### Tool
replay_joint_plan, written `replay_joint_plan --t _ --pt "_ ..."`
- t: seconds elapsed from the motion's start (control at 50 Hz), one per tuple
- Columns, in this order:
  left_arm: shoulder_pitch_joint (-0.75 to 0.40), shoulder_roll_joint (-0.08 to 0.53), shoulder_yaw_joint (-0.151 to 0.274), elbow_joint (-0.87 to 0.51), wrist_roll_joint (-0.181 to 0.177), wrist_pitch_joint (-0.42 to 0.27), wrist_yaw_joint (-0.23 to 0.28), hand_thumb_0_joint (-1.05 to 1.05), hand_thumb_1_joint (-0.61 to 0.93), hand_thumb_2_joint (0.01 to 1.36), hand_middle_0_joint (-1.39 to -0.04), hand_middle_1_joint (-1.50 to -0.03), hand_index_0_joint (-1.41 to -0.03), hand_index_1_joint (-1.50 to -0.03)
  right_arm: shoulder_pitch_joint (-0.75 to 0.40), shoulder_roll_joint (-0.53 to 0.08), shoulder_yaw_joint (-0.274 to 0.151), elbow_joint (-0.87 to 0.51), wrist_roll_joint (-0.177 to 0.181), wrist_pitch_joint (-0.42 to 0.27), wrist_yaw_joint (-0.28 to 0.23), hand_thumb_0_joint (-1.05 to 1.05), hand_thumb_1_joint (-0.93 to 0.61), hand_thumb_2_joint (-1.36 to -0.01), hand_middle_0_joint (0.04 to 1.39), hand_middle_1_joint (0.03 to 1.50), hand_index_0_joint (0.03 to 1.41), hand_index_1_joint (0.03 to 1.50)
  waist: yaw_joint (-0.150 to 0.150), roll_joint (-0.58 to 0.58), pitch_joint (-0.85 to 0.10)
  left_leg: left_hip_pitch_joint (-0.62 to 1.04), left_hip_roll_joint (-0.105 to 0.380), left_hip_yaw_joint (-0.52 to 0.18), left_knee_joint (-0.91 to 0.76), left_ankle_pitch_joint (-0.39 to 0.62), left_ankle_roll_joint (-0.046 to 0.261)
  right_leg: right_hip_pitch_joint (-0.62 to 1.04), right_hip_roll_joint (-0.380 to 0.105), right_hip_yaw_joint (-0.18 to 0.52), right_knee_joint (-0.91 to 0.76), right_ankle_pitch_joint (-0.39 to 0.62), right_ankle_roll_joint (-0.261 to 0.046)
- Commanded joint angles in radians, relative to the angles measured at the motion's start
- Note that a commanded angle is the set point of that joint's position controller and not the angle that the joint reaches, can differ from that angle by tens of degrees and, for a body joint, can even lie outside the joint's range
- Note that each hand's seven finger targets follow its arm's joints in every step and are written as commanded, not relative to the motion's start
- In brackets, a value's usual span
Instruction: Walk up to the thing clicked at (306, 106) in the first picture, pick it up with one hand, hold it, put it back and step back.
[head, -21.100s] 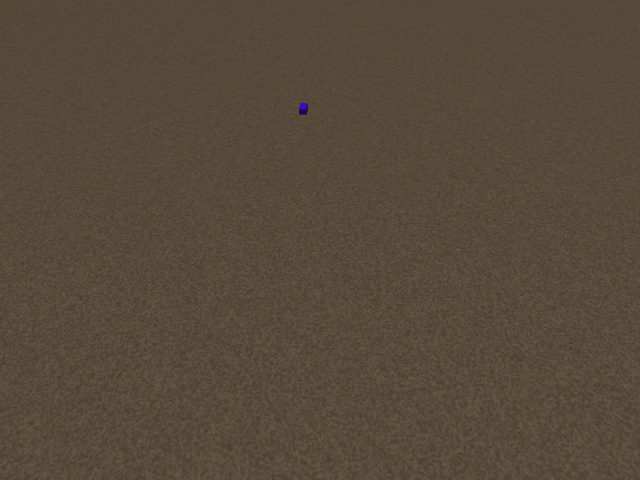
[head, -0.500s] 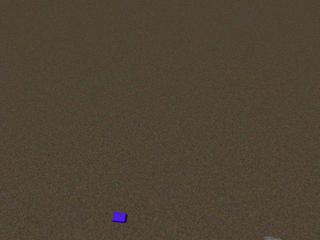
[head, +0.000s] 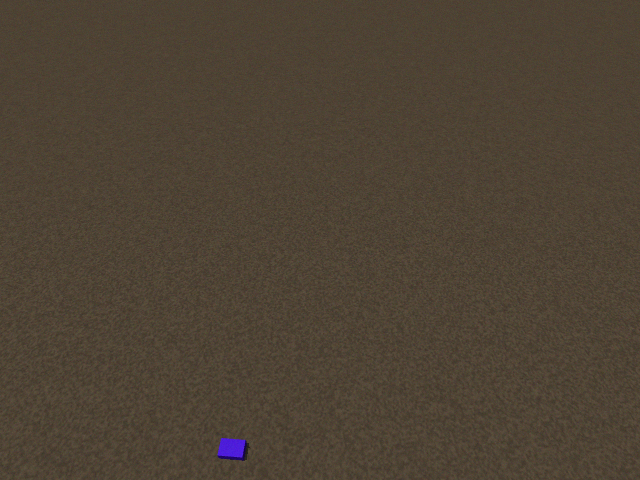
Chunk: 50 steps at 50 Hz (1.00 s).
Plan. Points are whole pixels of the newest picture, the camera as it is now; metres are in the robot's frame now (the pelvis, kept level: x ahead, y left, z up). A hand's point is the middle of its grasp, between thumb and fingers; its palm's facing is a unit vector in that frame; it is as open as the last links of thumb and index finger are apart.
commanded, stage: walk up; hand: left
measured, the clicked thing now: (232, 449) +0.37 +0.25 -0.77
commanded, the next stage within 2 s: none
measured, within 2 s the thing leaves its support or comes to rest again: neither
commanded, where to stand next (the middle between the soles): +0.00 +0.01 m, yaw +1 degrees
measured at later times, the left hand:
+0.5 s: hand out of the picture +0.07 +0.27 -0.16, palm faces +0.01 -0.93 -0.37, open 7.4 cm
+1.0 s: hand out of the picture +0.01 +0.29 -0.16, palm faces -0.02 -0.94 -0.33, open 7.4 cm
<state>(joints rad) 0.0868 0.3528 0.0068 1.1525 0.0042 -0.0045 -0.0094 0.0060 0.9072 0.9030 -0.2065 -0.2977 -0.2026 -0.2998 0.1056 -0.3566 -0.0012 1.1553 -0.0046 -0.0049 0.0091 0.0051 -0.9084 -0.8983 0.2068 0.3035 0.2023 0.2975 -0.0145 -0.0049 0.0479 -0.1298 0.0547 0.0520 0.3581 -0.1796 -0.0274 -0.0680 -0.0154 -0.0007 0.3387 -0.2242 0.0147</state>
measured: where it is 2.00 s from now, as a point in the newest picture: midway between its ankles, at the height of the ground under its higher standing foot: outside the picture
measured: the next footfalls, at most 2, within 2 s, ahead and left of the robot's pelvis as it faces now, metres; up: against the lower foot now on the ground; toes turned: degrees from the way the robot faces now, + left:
left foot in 0.82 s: -0.06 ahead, +0.12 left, +0.00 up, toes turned +4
right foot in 1.16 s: +0.10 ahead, -0.11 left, +0.00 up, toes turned +0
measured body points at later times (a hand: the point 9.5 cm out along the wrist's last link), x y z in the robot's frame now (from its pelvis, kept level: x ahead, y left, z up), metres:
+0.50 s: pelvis -0.03 +0.00 -0.01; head +0.02 +0.00 +0.44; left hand +0.07 +0.31 -0.14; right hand +0.07 -0.31 -0.14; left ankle +0.01 +0.14 -0.75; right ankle -0.02 -0.13 -0.75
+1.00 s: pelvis -0.06 +0.02 +0.00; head -0.06 +0.04 +0.45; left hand +0.01 +0.34 -0.14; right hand -0.08 -0.30 -0.12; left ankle -0.10 +0.12 -0.75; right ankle +0.03 -0.12 -0.69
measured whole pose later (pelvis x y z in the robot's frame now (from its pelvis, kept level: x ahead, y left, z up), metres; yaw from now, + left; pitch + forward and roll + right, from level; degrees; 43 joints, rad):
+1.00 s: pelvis -0.06 +0.02 +0.00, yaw +3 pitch -4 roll +0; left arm 0.22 0.41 0.07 0.97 0.03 0.01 -0.05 0.01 0.91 0.90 -0.21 -0.30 -0.20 -0.30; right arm 0.39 -0.36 -0.06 1.00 -0.04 -0.03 0.03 0.01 -0.91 -0.90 0.21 0.30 0.21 0.30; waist -0.06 -0.06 0.07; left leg -0.05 -0.02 0.03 0.38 -0.27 0.03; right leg -0.49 0.02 0.11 0.89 -0.30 -0.01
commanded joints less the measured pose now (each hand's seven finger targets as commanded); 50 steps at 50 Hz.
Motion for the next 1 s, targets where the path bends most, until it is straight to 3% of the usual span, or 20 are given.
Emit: replay_joint_plan --t 0.0,0.3,0.32,0.34,0.4,0.54,0.58,0.6,0.62,0.66,0.7,0.74,0.78,0.8,0.82,0.84,0.86,0.9,0.94,0.98 --pt "-0.054 0.210 0.042 -0.060 0.004 -0.026 0.014 0.000 0.900 0.900 -0.200 -0.300 -0.200 -0.300 -0.067 -0.214 -0.042 -0.068 -0.003 -0.028 -0.012 0.000 -0.900 -0.900 0.200 0.300 0.200 0.300 0.012 0.020 -0.069 0.054 0.078 -0.086 -0.059 0.106 0.053 -0.052 -0.098 0.074 -0.069 0.141 -0.034" --pt "-0.042 0.206 0.043 -0.055 0.009 -0.024 0.015 0.000 0.900 0.900 -0.200 -0.300 -0.200 -0.300 -0.057 -0.211 -0.048 -0.068 -0.005 -0.029 -0.013 0.000 -0.900 -0.900 0.200 0.300 0.200 0.300 0.007 0.021 -0.053 0.034 0.079 -0.098 -0.079 0.091 0.053 -0.049 -0.096 0.064 -0.069 0.127 -0.030" --pt "-0.053 0.256 0.071 -0.064 -0.011 -0.006 0.023 0.000 0.900 0.900 -0.200 -0.300 -0.200 -0.300 -0.085 -0.256 -0.062 -0.064 0.010 -0.009 -0.017 0.000 -0.900 -0.900 0.200 0.300 0.200 0.300 0.021 0.000 0.060 -0.007 0.090 -0.119 0.013 0.410 0.060 -0.133 -0.110 0.072 0.031 0.399 -0.031" --pt "-0.034 0.244 0.069 -0.080 -0.018 0.000 0.029 0.000 0.900 0.900 -0.200 -0.300 -0.200 -0.300 -0.067 -0.249 -0.064 -0.079 0.019 -0.005 -0.020 0.000 -0.900 -0.900 0.200 0.300 0.200 0.300 0.017 0.002 0.011 0.023 0.098 -0.107 0.045 0.525 0.068 -0.123 -0.102 0.052 0.057 0.460 -0.029" --pt "-0.013 0.231 0.072 -0.116 -0.017 0.010 0.032 0.000 0.900 0.900 -0.200 -0.300 -0.200 -0.300 -0.046 -0.253 -0.081 -0.104 0.021 0.007 -0.021 0.000 -0.900 -0.900 0.200 0.300 0.200 0.300 0.015 0.019 -0.158 0.097 0.110 -0.094 0.096 0.597 0.095 -0.078 -0.082 0.020 0.137 0.451 -0.035" --pt "0.005 0.233 0.079 -0.173 -0.001 0.044 0.026 0.000 0.900 0.900 -0.200 -0.300 -0.200 -0.300 -0.102 -0.257 -0.103 -0.183 0.010 0.047 -0.020 0.000 -0.900 -0.900 0.200 0.300 0.200 0.300 0.023 0.056 -0.139 -0.120 0.101 -0.141 0.157 0.158 0.150 -0.142 -0.096 0.080 0.247 0.134 -0.101" --pt "0.006 0.284 0.096 -0.187 0.007 0.042 0.022 0.000 0.900 0.900 -0.200 -0.300 -0.200 -0.300 -0.114 -0.218 -0.096 -0.201 0.006 0.055 -0.016 0.000 -0.900 -0.900 0.200 0.300 0.200 0.300 0.040 -0.078 -0.089 -0.134 -0.019 -0.075 0.319 -0.058 0.081 -0.245 -0.217 0.213 0.052 0.158 -0.170" --pt "-0.050 0.337 0.108 -0.216 0.018 0.038 0.023 0.000 0.900 0.900 -0.200 -0.300 -0.200 -0.300 -0.094 -0.193 -0.094 -0.209 0.002 0.062 -0.015 0.000 -0.900 -0.900 0.200 0.300 0.200 0.300 0.043 -0.235 -0.054 -0.166 -0.129 -0.027 0.528 -0.313 0.052 -0.301 -0.330 0.343 -0.045 0.193 -0.244" --pt "-0.068 0.360 0.115 -0.248 0.035 0.031 0.028 0.000 0.900 0.900 -0.200 -0.300 -0.200 -0.300 -0.061 -0.194 -0.094 -0.225 -0.009 0.069 -0.016 0.000 -0.900 -0.900 0.200 0.300 0.200 0.300 0.044 -0.239 -0.026 -0.193 -0.123 -0.104 0.676 -0.421 0.043 -0.356 -0.397 0.417 -0.060 0.220 -0.303" --pt "-0.143 0.300 0.111 -0.277 0.040 0.027 0.034 0.000 0.900 0.900 -0.200 -0.300 -0.200 -0.300 0.019 -0.215 -0.109 -0.212 0.006 0.069 -0.008 0.000 -0.900 -0.900 0.200 0.300 0.200 0.300 -0.019 -0.135 -0.069 -0.171 -0.096 -0.173 0.781 -0.363 0.050 -0.334 -0.312 0.255 0.015 0.209 -0.268" --pt "-0.103 0.260 0.100 -0.271 0.060 0.003 0.034 0.000 0.900 0.900 -0.200 -0.300 -0.200 -0.300 0.083 -0.201 -0.106 -0.205 -0.001 0.046 0.007 0.000 -0.900 -0.900 0.200 0.300 0.200 0.300 -0.010 -0.133 -0.177 -0.171 -0.027 -0.126 0.523 -0.319 0.040 -0.170 -0.233 0.203 0.005 -0.223 -0.196" --pt "-0.027 0.297 0.118 -0.277 0.079 -0.005 0.008 0.000 0.900 0.900 -0.200 -0.300 -0.200 -0.300 0.156 -0.230 -0.124 -0.207 -0.029 0.027 0.030 0.000 -0.900 -0.900 0.200 0.300 0.200 0.300 -0.010 -0.204 -0.191 -0.159 -0.060 -0.007 0.293 -0.427 0.052 -0.070 -0.233 0.247 -0.001 -0.484 -0.208" --pt "-0.027 0.272 0.114 -0.296 0.066 0.012 -0.004 0.000 0.900 0.900 -0.200 -0.300 -0.200 -0.300 0.319 -0.232 -0.147 -0.162 -0.046 0.006 0.021 0.000 -0.900 -0.900 0.200 0.300 0.200 0.300 -0.114 -0.010 -0.125 0.208 -0.051 -0.044 -0.094 -0.295 0.088 -0.374 -0.157 0.131 0.280 -0.537 -0.143" --pt "0.016 0.141 0.079 -0.321 0.043 0.017 -0.003 0.000 0.900 0.900 -0.200 -0.300 -0.200 -0.300 0.278 -0.300 -0.162 -0.190 -0.074 -0.007 0.010 0.000 -0.900 -0.900 0.200 0.300 0.200 0.300 -0.080 0.317 -0.013 0.300 0.127 -0.458 -0.229 -0.534 0.129 -0.693 0.035 -0.013 0.635 -0.419 -0.058" --pt "-0.024 0.202 0.097 -0.339 0.042 0.004 0.005 0.000 0.900 0.900 -0.200 -0.300 -0.200 -0.300 0.200 -0.412 -0.176 -0.254 -0.068 -0.019 0.006 0.000 -0.900 -0.900 0.200 0.300 0.200 0.300 -0.071 0.218 0.107 0.138 0.336 -0.780 -0.282 -0.706 0.229 -0.838 0.059 0.089 0.656 -0.359 -0.039" --pt "-0.091 0.276 0.111 -0.327 0.044 -0.006 0.005 0.000 0.900 0.900 -0.200 -0.300 -0.200 -0.300 0.180 -0.391 -0.168 -0.254 -0.040 -0.031 0.010 0.000 -0.900 -0.900 0.200 0.300 0.200 0.300 -0.074 0.065 0.186 -0.019 0.339 -0.734 -0.304 -0.721 0.256 -0.738 -0.011 0.202 0.635 -0.272 -0.041" --pt "-0.027 0.268 0.112 -0.303 0.029 -0.010 -0.012 0.000 0.900 0.900 -0.200 -0.300 -0.200 -0.300 0.134 -0.335 -0.148 -0.265 -0.038 -0.052 0.005 0.000 -0.900 -0.900 0.200 0.300 0.200 0.300 -0.025 -0.004 0.188 0.001 0.270 -0.594 -0.272 -0.586 0.216 -0.683 -0.013 0.215 0.640 -0.183 -0.042" --pt "0.079 0.261 0.118 -0.268 0.021 -0.017 -0.028 0.000 0.900 0.900 -0.200 -0.300 -0.200 -0.300 0.121 -0.299 -0.135 -0.291 -0.037 -0.076 -0.001 0.000 -0.900 -0.900 0.200 0.300 0.200 0.300 0.007 0.085 0.106 0.075 0.190 -0.384 -0.223 -0.381 0.180 -0.599 -0.008 0.174 0.607 -0.079 -0.026" --pt "0.078 0.238 0.112 -0.267 0.021 -0.018 -0.035 0.000 0.900 0.900 -0.200 -0.300 -0.200 -0.300 0.162 -0.264 -0.130 -0.288 -0.031 -0.083 0.002 0.000 -0.900 -0.900 0.200 0.300 0.200 0.300 -0.017 0.105 0.081 0.028 0.159 -0.273 -0.231 -0.253 0.162 -0.514 0.011 0.152 0.547 -0.039 -0.010" --pt "0.088 0.194 0.093 -0.263 0.011 -0.016 -0.022 0.000 0.900 0.900 -0.200 -0.300 -0.200 -0.300 0.108 -0.225 -0.110 -0.300 -0.030 -0.066 -0.003 0.000 -0.900 -0.900 0.200 0.300 0.200 0.300 0.015 0.148 0.109 -0.086 0.133 -0.139 -0.167 -0.027 0.159 -0.360 0.007 0.117 0.443 -0.010 0.001"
